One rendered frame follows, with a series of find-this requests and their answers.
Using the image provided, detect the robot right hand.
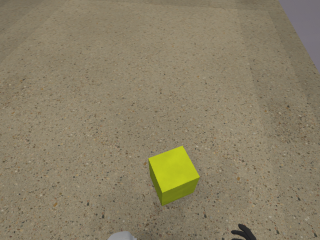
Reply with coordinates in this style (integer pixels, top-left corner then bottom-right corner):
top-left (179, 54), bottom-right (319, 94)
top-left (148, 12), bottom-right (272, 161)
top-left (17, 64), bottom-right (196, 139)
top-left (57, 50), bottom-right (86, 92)
top-left (231, 223), bottom-right (257, 240)

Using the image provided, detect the carton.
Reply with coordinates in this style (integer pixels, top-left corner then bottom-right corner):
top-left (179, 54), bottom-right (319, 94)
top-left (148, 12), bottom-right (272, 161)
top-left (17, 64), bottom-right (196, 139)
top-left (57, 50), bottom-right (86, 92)
top-left (148, 146), bottom-right (200, 206)

